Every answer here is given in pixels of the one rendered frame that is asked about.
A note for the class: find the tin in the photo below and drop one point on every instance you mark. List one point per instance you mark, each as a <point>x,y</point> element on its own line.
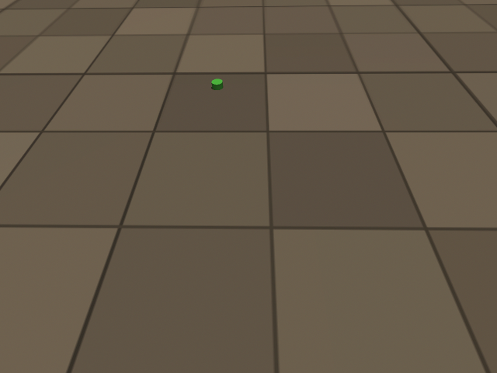
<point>217,84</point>

